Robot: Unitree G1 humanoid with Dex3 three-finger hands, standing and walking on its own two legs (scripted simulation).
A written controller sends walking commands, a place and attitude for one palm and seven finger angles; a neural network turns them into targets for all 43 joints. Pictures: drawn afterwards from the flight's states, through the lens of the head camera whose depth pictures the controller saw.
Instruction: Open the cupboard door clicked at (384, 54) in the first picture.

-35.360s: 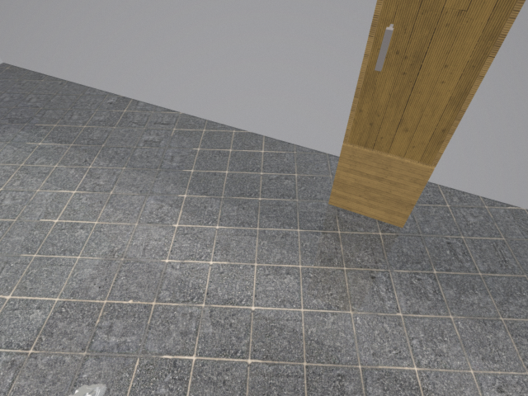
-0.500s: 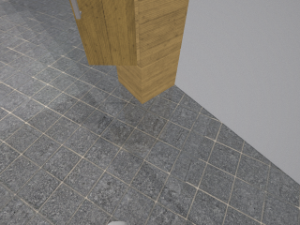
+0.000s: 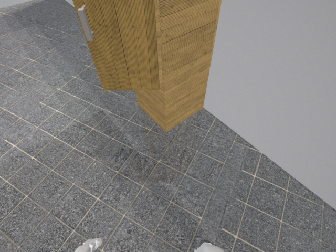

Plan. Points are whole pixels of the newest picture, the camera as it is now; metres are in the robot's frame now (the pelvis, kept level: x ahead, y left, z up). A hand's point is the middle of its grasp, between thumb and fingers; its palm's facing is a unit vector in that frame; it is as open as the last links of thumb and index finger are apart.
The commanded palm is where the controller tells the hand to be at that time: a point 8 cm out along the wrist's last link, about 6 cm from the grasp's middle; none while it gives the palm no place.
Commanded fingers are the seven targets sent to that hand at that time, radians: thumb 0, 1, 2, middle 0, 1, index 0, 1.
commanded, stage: take the last steps up to it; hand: left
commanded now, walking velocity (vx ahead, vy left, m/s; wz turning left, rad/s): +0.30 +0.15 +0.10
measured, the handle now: (87, 23) +0.97 +0.38 +0.07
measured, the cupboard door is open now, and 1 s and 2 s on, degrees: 51 51 51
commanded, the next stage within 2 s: come to a stop and stand still in 0.88 s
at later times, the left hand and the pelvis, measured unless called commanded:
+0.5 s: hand out of the picture +0.10 +0.23 -0.18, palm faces +0.19 -0.97 -0.17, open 7.3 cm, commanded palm none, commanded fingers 0.00 0.90 0.90 -0.20 -0.30 -0.20 -0.30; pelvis +0.18 +0.07 -0.01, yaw +4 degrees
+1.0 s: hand (98, 151) +0.46 +0.27 -0.16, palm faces +0.02 -0.97 -0.23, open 7.3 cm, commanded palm none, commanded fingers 0.00 0.90 0.90 -0.20 -0.30 -0.20 -0.30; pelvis +0.36 +0.08 -0.01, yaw +1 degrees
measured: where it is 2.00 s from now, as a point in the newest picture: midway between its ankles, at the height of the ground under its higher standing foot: (155, 220)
